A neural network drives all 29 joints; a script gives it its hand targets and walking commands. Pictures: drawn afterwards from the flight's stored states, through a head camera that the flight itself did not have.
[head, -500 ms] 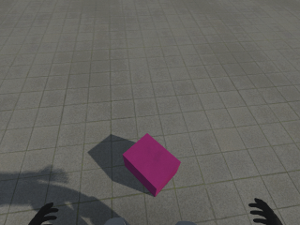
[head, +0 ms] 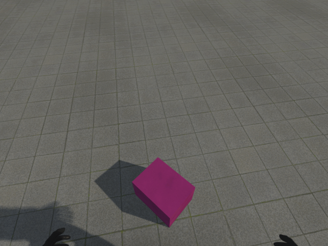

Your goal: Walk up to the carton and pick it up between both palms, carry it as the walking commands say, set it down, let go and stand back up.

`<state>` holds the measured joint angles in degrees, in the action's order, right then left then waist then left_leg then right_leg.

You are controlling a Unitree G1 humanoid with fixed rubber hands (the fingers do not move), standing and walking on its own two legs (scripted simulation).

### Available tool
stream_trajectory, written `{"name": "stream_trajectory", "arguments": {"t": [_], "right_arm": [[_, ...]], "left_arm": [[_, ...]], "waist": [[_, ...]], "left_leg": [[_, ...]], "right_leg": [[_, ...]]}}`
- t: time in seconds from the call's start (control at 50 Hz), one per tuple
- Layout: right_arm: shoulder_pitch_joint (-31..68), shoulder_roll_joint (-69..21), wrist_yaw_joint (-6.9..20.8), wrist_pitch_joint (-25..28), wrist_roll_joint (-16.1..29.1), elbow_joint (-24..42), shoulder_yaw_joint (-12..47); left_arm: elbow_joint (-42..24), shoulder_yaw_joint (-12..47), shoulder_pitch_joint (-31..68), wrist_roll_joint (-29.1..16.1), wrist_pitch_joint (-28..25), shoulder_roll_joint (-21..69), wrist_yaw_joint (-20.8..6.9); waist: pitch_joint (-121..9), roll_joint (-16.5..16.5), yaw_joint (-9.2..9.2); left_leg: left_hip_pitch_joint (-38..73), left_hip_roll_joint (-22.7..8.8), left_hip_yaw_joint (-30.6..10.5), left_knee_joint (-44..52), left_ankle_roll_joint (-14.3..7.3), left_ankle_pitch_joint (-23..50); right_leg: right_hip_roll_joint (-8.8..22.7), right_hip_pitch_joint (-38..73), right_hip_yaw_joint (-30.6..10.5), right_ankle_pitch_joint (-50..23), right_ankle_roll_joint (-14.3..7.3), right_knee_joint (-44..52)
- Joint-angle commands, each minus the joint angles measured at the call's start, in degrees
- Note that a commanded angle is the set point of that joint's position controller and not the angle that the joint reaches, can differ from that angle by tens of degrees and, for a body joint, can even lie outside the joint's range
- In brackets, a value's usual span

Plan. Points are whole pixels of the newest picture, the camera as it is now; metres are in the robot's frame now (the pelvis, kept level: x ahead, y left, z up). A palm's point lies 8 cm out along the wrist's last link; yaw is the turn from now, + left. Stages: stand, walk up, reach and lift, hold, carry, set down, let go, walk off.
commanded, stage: walk up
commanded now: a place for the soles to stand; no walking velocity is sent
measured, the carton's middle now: (163, 191) +0.51 +0.02 -0.68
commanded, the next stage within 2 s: none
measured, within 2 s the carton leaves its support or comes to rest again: neither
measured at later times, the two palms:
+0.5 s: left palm out of the picture +0.19 +0.48 -0.09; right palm out of the picture +0.10 -0.21 -0.13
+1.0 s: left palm (11, 141) +0.45 +0.55 -0.10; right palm out of the picture +0.07 -0.02 -0.13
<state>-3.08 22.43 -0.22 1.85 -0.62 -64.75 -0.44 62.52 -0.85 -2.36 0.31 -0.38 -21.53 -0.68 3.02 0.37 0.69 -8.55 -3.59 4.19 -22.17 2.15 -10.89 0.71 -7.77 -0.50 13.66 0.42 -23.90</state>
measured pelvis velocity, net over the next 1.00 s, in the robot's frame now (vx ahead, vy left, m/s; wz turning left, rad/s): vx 0.17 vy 0.30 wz -0.57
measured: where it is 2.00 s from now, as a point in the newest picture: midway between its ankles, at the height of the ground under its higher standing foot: outside the picture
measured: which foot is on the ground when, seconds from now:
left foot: down 0.00-0.02, up 0.04-0.32, down 0.34-0.50, up 0.52-0.74, down 0.76-1.00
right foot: down 0.00-0.34, up 0.36-0.50, down 0.52-0.78, up 0.80-1.00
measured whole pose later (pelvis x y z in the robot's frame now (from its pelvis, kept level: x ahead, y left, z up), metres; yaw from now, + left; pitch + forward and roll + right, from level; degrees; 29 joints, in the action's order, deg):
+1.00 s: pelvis +0.17 +0.30 -0.04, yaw -32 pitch -2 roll -1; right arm -15.0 25.8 2.8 -2.2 -2.4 -37.7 -5.2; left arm 47.3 -3.8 -14.0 0.6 -4.1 -28.6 4.7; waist 6.7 -3.8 3.3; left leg -24.1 -3.6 7.8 -49.8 -3.0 -24.0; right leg -2.6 -27.8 3.5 30.7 -1.8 -57.3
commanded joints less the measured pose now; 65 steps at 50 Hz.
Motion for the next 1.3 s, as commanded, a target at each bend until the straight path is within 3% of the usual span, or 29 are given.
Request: {"name": "stream_trajectory", "arguments": {"t": [0.0, 0.02, 0.06, 0.14, 0.16, 0.24, 0.3, 0.32, 0.34, 0.36, 0.4, 0.46, 0.48, 0.52, 0.54, 0.6, 0.64, 0.74, 0.76, 0.78, 0.82, 1.0, 1.04, 1.06, 1.1, 1.14, 1.18, 1.2, 1.28], "right_arm": [[4.1, 10.4, -0.3, 1.1, -0.2, 2.9, -1.3], [9.1, 19.0, 2.1, -1.6, -3.9, 14.3, -7.0], [9.4, 12.5, 4.6, -4.2, -4.5, 19.4, -6.4], [4.8, 12.1, 5.9, -4.8, -3.8, 23.9, -8.1], [5.2, 11.5, 6.3, -5.2, -3.8, 25.4, -8.8], [3.6, 15.0, 6.4, -6.2, -4.9, 30.5, -11.1], [-3.9, 14.9, 6.7, -5.4, -4.6, 31.3, -12.0], [-9.1, 17.0, 6.3, -4.8, -5.2, 29.4, -13.0], [-11.7, 22.8, 5.7, -4.7, -5.9, 30.5, -14.2], [-6.3, 23.1, 5.9, -4.3, -4.6, 32.7, -13.6], [-2.2, 18.6, 5.8, -4.5, -3.9, 33.4, -12.2], [0.0, 16.5, 5.2, -6.0, -5.0, 34.8, -11.1], [-0.7, 14.8, 5.0, -6.8, -4.8, 36.2, -10.2], [-4.2, 11.2, 4.3, -6.3, -4.4, 38.7, -8.8], [-2.2, 17.2, 4.2, -6.3, -4.5, 37.5, -10.3], [-6.5, 14.2, 4.7, -5.8, -3.9, 36.1, -10.8], [-5.9, 14.1, 4.8, -5.6, -3.7, 35.6, -10.4], [-15.8, 16.1, 5.7, -5.6, -3.7, 35.1, -12.1], [-21.0, 19.4, 5.2, -5.4, -4.6, 32.1, -13.3], [-15.6, 24.9, 4.8, -5.2, -4.4, 34.8, -13.8], [-10.5, 22.7, 4.7, -4.7, -3.8, 36.3, -12.9], [-9.5, 15.9, 1.4, -1.9, -0.4, 31.0, -7.7], [-9.3, 12.4, 1.2, -0.5, 0.7, 30.9, -6.2], [-10.3, 13.7, 0.8, 0.0, 0.7, 30.7, -6.2], [-7.4, 12.5, -0.2, -0.3, 0.8, 29.3, -6.1], [-10.8, 12.4, -0.5, 0.1, 0.1, 27.4, -6.4], [-13.5, 16.3, -0.5, 1.5, -0.5, 26.5, -7.6], [-14.7, 16.6, -0.6, 1.9, -0.5, 25.3, -7.7], [-11.3, 13.4, -1.5, 2.1, -1.2, 24.6, -7.4]], "left_arm": [[-2.6, -1.7, 2.1, 0.0, -1.0, -11.0, 0.0], [-3.8, -5.7, -15.4, 0.0, -2.0, -21.8, 2.1], [-5.6, -9.4, -20.5, 0.0, -3.2, -26.7, 4.9], [-12.5, -8.7, -17.3, -0.1, -5.3, -20.7, 6.2], [-12.4, -8.9, -17.1, 0.6, -5.4, -21.7, 6.5], [-17.0, -9.2, -21.5, 1.4, -5.8, -23.9, 7.1], [-19.4, -8.6, -16.6, 2.6, -5.4, -23.5, 7.5], [-20.3, -7.3, -17.1, 2.5, -5.1, -20.6, 7.3], [-21.2, -5.5, -19.0, 1.9, -4.9, -15.0, 8.0], [-19.9, -6.1, -17.5, 1.8, -4.6, -17.4, 8.7], [-15.8, -6.3, -21.0, 0.8, -4.9, -20.7, 8.4], [-11.4, -7.2, -32.1, -0.6, -6.0, -20.3, 7.4], [-11.0, -7.4, -36.7, -0.5, -6.2, -19.9, 7.6], [-15.4, -10.6, -32.4, 1.1, -6.3, -31.4, 9.3], [-17.5, -10.1, -27.3, 1.1, -6.2, -30.0, 9.5], [-18.4, -8.9, -22.3, 1.5, -6.7, -25.7, 9.6], [-18.7, -9.1, -25.9, 1.1, -6.4, -25.2, 9.3], [-23.2, -8.5, -15.3, 1.6, -5.0, -26.9, 9.3], [-22.6, -6.7, -16.1, 1.3, -4.9, -21.8, 9.6], [-24.1, -6.2, -14.0, 1.2, -4.5, -17.6, 10.2], [-19.9, -6.5, -14.9, 0.0, -4.7, -21.6, 9.9], [-17.9, -5.2, -15.9, 1.0, -4.6, -16.1, 4.0], [-19.9, -5.5, -16.2, 1.1, -4.5, -16.6, 3.7], [-21.3, -6.5, -14.7, 1.4, -4.9, -20.4, 3.7], [-21.7, -6.0, -13.9, 0.6, -4.5, -19.3, 3.2], [-22.5, -5.5, -10.4, 0.1, -3.7, -18.0, 2.8], [-21.2, -4.7, -7.7, 0.6, -2.1, -15.4, 2.4], [-20.7, -4.6, -8.2, 0.3, -1.7, -15.6, 3.0], [-19.6, -4.7, -9.7, 0.4, -1.5, -14.4, 2.6]], "waist": [[-4.9, -1.3, -0.25], [-1.4, -3.4, -3.91], [1.1, 4.9, -4.27], [-1.4, 0.0, -0.45], [-0.8, 7.0, 0.23], [-4.0, 6.8, -0.20], [-5.5, 9.2, 3.75], [-6.0, 2.4, 6.29], [-7.8, -16.5, 8.32], [-2.6, -16.4, 5.86], [0.7, -11.1, 2.32], [-1.9, -12.3, -2.75], [-3.7, -7.0, -5.55], [-2.3, 9.5, -4.10], [0.8, -0.3, -2.83], [2.4, 8.8, -0.70], [-0.6, 5.7, -2.06], [-4.3, 9.1, 5.81], [-5.0, -8.7, 8.54], [-1.6, -25.9, 8.12], [-0.5, -8.1, 4.34], [-3.5, -5.0, -0.30], [-5.4, -4.1, -1.89], [-6.1, 3.3, -2.07], [-8.0, 1.0, -1.35], [-7.7, 2.7, 0.93], [-0.5, -4.6, 2.20], [-0.6, -4.3, 2.93], [-2.6, -8.3, 1.61]], "left_leg": [[2.1, -3.5, -3.3, 3.8, -2.9, 2.5], [-7.8, 1.6, 0.1, -15.1, -5.1, -13.1], [-33.9, 1.3, -12.4, -32.6, -4.1, -21.3], [-29.7, -0.6, -12.7, -33.8, -1.8, -10.7], [-24.7, -1.4, -12.1, -32.8, -1.8, -13.6], [-20.3, -0.6, -13.4, -31.1, -3.1, -14.3], [-8.2, 3.0, -7.6, -19.9, -4.2, -13.7], [1.6, 4.9, -7.4, -11.8, -4.8, -15.9], [8.1, -10.2, -32.0, 2.6, -11.1, -29.6], [0.1, -15.3, -40.4, 5.9, -17.7, -36.7], [-10.5, -13.2, -34.0, 2.6, -18.7, -30.0], [-19.9, -5.3, -16.0, -8.4, -13.4, -21.4], [-29.0, -3.0, -13.0, -18.8, -11.5, -20.6], [-41.2, 3.7, -10.7, -43.3, -2.9, -24.6], [-41.3, 0.3, -15.4, -46.9, -2.8, -22.7], [-35.4, -3.4, -13.6, -47.2, -3.0, -16.6], [-33.7, -0.8, -9.9, -44.1, -2.8, -18.6], [-11.1, 2.2, -2.0, -25.1, -4.1, -13.4], [-5.3, 0.7, -8.7, -11.4, -5.9, -23.0], [-5.4, -14.6, -37.8, 4.1, -11.8, -31.3], [-10.3, -15.9, -39.2, 2.8, -18.8, -30.3], [-12.4, -15.2, -18.3, -10.1, -12.6, -1.6], [-17.3, -14.3, -15.6, -14.7, -7.1, 5.2], [-22.7, -8.1, -10.2, -20.4, -2.1, 3.8], [-15.3, 0.1, -4.6, -26.1, -2.5, -16.8], [-10.8, -2.3, -8.1, -17.2, -4.3, -15.0], [-3.4, -17.1, -26.7, -2.7, -9.7, -10.0], [-1.7, -22.1, -30.4, -0.1, -8.8, -0.1], [3.3, -16.6, -15.6, -2.8, -6.3, 18.6]], "right_leg": [[6.3, -1.9, -6.3, -9.3, -2.2, 5.5], [10.8, 3.4, -19.6, -0.1, -7.5, 4.8], [20.9, 13.3, -38.6, 15.0, -15.4, 8.1], [12.9, 6.4, -26.2, -6.8, -11.6, 3.5], [12.2, 1.8, -22.8, -10.7, -11.8, 0.9], [12.0, -5.0, -29.0, -3.1, -13.3, -3.6], [6.3, -16.9, -22.4, 2.4, -11.6, -10.8], [2.0, -23.2, -16.4, 5.7, -9.3, -19.8], [-6.2, -36.1, -4.7, 14.6, -4.9, -33.1], [-3.7, -38.0, 0.9, 25.3, -3.3, -41.3], [0.3, -30.2, 1.1, 20.9, -2.8, -43.3], [1.2, -7.8, 3.4, 6.9, -1.9, -18.7], [0.8, 5.3, -0.8, 8.4, -2.6, -9.7], [24.0, 2.3, -45.8, 22.7, -14.6, 4.0], [23.7, -1.5, -44.4, 24.4, -18.3, 2.6], [17.5, -7.6, -30.9, 11.1, -15.0, -4.1], [14.9, -6.4, -25.0, -8.0, -14.5, -10.2], [7.1, -24.6, -15.6, -3.2, -11.0, -21.9], [-0.1, -30.5, -8.1, 7.6, -7.4, -33.9], [-7.4, -43.8, -0.3, 25.8, -3.7, -45.4], [-1.7, -40.4, -2.0, 21.0, -2.5, -54.1], [-2.5, -11.7, -0.3, 11.8, -3.1, -18.8], [0.4, -2.3, -7.5, 5.1, -6.7, -10.5], [7.5, -0.4, -21.1, -3.8, -11.4, -13.4], [14.0, -6.9, -26.7, -11.4, -18.5, -11.0], [9.8, -12.2, -21.4, -10.2, -13.9, -15.9], [-3.3, -27.7, -6.4, 7.9, -4.7, -29.4], [-2.4, -30.0, -6.8, 17.0, -3.1, -32.4], [-0.3, -26.3, -4.5, 12.7, -2.9, -31.5]]}}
